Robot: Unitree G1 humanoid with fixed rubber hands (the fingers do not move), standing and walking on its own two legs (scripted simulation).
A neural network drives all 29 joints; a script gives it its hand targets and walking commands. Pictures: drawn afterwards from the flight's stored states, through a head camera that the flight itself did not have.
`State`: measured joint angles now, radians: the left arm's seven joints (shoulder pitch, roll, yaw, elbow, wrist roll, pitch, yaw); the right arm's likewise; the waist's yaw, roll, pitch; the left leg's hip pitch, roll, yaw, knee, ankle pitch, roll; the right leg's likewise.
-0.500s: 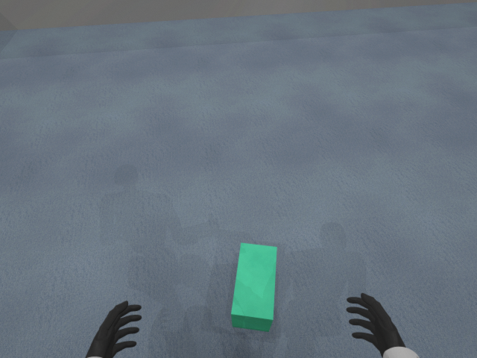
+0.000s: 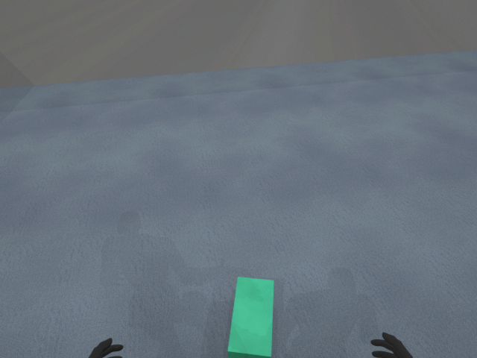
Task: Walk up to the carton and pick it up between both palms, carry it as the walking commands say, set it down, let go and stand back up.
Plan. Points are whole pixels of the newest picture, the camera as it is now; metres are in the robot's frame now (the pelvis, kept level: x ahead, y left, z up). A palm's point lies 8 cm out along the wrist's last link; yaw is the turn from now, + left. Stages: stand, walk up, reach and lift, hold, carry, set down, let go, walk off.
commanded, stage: stand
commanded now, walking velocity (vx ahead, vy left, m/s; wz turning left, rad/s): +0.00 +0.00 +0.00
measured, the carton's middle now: (252, 323) +0.46 -0.03 -0.67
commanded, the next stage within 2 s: none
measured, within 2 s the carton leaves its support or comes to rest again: neither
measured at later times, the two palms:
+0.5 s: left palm out of the picture +0.13 +0.28 -0.09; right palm out of the picture +0.12 -0.27 -0.10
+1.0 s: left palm out of the picture +0.09 +0.28 -0.09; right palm out of the picture +0.07 -0.27 -0.10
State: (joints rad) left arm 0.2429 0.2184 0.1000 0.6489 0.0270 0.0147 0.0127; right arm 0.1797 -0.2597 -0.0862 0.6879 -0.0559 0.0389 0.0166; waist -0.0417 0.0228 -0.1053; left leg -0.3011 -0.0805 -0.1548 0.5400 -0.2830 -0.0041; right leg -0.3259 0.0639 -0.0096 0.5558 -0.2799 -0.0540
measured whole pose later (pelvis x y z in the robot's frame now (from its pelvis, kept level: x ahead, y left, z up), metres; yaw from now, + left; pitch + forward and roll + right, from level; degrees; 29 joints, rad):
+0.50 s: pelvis +0.01 +0.01 +0.00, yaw +0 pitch +3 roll +0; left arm 0.24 0.24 0.10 0.78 0.03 -0.01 0.02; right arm 0.18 -0.27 -0.09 0.84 -0.06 -0.01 -0.01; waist -0.04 0.02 -0.14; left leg -0.30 -0.08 -0.15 0.54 -0.29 0.01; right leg -0.31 0.06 -0.01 0.53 -0.27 -0.05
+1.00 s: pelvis -0.02 +0.01 +0.00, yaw +0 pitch +2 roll +0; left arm 0.24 0.25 0.10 0.85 0.03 -0.03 0.02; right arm 0.18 -0.28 -0.09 0.93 -0.06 -0.02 -0.01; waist -0.04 0.02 -0.12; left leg -0.30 -0.08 -0.15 0.52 -0.24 0.01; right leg -0.31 0.06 -0.01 0.50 -0.22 -0.05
